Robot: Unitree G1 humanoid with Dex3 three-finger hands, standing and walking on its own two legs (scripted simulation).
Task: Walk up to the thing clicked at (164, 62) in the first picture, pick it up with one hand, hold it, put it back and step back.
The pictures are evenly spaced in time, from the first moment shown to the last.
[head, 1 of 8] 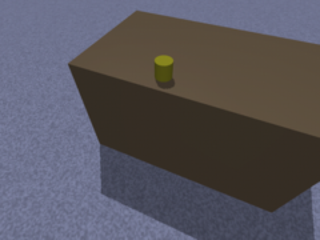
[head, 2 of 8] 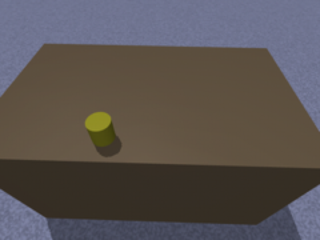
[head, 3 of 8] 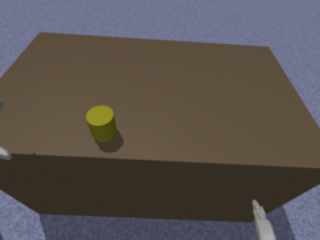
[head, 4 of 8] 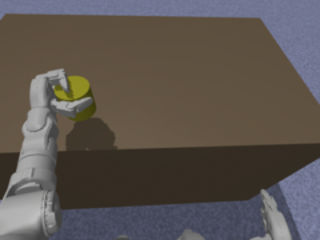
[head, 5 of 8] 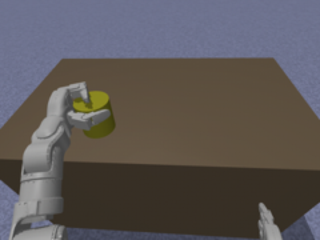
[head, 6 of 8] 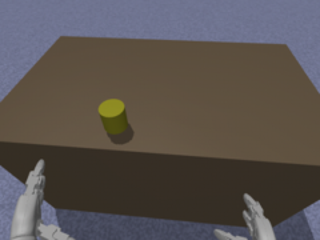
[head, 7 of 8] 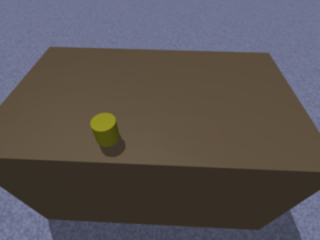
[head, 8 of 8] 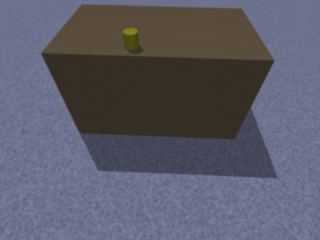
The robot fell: no
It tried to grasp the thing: yes
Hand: left
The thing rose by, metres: 0.24
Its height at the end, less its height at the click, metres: +0.00
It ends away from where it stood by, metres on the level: 0.01
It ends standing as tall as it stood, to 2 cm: yes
